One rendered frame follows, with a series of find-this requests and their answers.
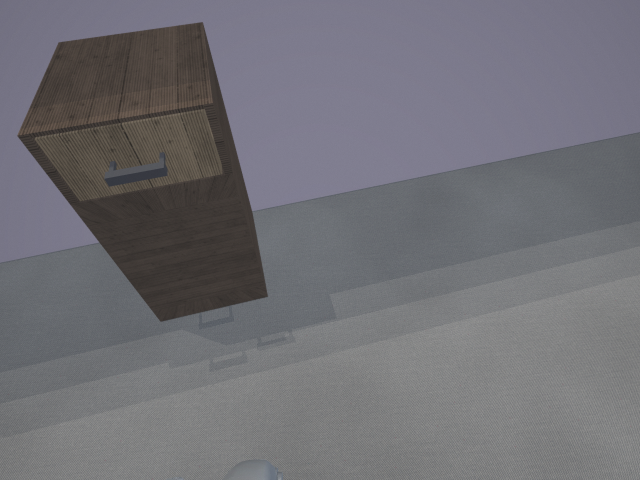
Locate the drawer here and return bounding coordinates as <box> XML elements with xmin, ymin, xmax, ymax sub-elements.
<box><xmin>35</xmin><ymin>109</ymin><xmax>223</xmax><ymax>201</ymax></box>

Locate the cabinet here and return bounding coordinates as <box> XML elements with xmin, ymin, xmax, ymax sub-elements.
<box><xmin>17</xmin><ymin>22</ymin><xmax>268</xmax><ymax>322</ymax></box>

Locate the handle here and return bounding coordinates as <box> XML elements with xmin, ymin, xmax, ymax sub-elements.
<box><xmin>104</xmin><ymin>152</ymin><xmax>168</xmax><ymax>187</ymax></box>

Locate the robot left thigh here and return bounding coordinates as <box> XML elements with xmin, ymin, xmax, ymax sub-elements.
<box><xmin>223</xmin><ymin>459</ymin><xmax>283</xmax><ymax>480</ymax></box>

